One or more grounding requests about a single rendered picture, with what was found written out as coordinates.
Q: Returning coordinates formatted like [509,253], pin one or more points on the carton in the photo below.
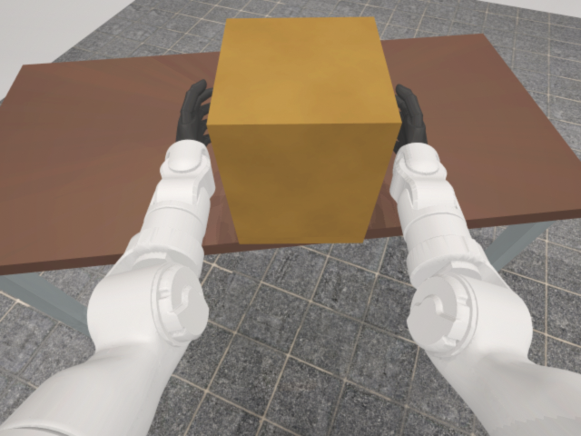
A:
[303,121]

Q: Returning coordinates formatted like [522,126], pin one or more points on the robot left hand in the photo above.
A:
[190,124]

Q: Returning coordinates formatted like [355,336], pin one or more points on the table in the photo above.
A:
[82,144]

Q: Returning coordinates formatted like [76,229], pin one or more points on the robot right hand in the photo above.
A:
[413,129]

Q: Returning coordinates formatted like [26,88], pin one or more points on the robot left upper arm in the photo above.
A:
[141,322]

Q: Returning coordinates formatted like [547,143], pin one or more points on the robot right upper arm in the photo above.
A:
[477,334]

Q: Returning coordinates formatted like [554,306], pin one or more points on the robot left forearm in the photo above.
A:
[176,220]

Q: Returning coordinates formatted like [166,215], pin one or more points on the robot right forearm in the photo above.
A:
[433,225]

